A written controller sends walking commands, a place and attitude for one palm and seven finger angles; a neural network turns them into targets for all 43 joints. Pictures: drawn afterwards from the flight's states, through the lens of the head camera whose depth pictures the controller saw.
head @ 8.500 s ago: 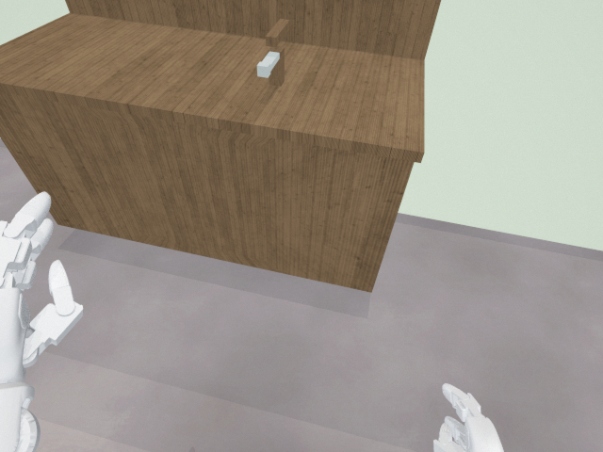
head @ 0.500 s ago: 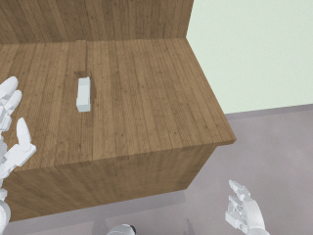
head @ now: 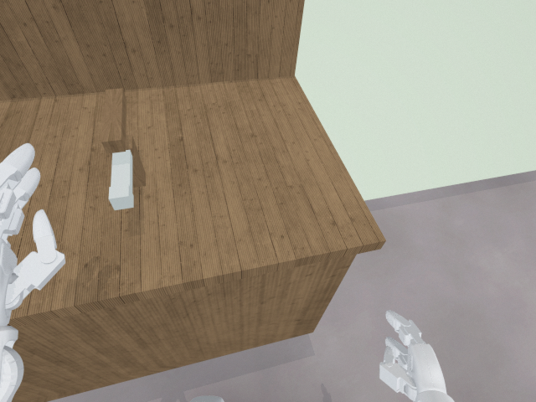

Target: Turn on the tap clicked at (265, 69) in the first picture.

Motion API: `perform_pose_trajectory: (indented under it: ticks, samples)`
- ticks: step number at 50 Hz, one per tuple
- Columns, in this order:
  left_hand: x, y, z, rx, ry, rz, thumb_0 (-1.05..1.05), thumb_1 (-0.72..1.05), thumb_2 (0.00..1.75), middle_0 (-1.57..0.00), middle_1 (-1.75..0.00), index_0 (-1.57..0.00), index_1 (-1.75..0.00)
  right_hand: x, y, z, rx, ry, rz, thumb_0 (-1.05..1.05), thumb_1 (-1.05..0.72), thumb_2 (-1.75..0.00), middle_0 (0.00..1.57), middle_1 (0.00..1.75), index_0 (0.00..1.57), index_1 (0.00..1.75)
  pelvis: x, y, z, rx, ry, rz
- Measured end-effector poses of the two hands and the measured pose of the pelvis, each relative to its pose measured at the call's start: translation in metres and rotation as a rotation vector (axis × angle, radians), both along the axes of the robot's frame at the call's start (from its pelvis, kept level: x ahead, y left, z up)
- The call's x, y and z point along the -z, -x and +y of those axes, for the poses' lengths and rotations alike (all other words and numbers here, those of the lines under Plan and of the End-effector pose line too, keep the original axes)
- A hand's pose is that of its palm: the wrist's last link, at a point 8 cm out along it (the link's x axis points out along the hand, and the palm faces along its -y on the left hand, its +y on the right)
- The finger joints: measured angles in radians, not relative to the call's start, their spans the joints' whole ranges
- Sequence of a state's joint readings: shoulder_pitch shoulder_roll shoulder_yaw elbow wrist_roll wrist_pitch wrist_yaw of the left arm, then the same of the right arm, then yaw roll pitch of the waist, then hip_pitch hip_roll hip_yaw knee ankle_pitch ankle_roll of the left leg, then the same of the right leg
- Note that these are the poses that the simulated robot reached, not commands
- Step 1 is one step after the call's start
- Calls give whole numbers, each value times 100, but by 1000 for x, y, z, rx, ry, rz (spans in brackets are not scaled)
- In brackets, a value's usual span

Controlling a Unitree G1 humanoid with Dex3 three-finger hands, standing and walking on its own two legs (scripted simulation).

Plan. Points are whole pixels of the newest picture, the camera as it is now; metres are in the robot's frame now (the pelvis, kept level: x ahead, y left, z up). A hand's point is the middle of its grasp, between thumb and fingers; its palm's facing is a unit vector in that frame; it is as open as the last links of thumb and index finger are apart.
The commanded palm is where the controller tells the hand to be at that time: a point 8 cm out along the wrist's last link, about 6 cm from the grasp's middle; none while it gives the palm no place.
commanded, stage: shuffle to correct the standing spot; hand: left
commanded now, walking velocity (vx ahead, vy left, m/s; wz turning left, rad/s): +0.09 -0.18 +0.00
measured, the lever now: (121, 197) +0.37 +0.27 +0.07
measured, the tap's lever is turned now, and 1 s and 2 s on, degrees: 0 0 0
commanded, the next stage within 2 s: none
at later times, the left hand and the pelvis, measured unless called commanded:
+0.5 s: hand (125, 220) +0.27 +0.20 +0.16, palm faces +0.30 -0.88 -0.38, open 7.4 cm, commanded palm +0.21 +0.25 +0.18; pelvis +0.05 -0.03 -0.01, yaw -1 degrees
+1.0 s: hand (125, 234) +0.26 +0.20 +0.16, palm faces +0.29 -0.87 -0.40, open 7.4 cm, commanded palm +0.20 +0.24 +0.18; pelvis +0.04 -0.04 -0.01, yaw +0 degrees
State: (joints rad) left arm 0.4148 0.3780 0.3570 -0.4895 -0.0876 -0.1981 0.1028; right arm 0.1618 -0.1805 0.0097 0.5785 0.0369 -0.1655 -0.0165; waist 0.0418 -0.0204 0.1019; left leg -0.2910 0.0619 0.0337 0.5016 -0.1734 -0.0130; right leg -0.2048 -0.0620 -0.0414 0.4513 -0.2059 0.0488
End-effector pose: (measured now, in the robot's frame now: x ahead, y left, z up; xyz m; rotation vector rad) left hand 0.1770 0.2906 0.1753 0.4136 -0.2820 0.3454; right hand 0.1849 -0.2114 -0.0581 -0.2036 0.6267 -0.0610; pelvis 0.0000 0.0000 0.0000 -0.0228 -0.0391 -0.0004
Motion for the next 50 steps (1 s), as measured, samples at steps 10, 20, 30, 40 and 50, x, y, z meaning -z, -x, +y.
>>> perform_pose_trajectory:
  ticks: [10,20,30,40,50]
  samples:
    - [-1,-29,-34,61,18,0,1,89,89,-21,-30,-21,-30,2,-10,-15,27,-25,-5,1,-90,-90,21,30,21,30,4,-16,-18,22,10,12]
    - [3,-52,-43,74,0,51,1,89,89,-21,-30,-22,-30,15,-12,-51,114,25,76,1,-90,-90,20,30,21,30,9,-38,-27,21,16,12]
    - [-2,-61,-48,77,-38,69,1,89,89,-21,-30,-21,-30,19,-22,-56,112,21,112,2,-90,-90,20,30,20,30,8,-48,-32,18,17,15]
    - [-2,-53,-54,71,-45,97,1,89,89,-21,-30,-22,-30,20,-33,-48,72,-9,95,1,-90,-90,20,30,21,30,8,-44,-38,10,14,20]
    - [2,-43,-50,54,-26,106,1,89,89,-21,-30,-22,-30,19,-25,-49,69,0,97,1,-90,-90,20,30,21,30,7,-36,-37,7,14,17]
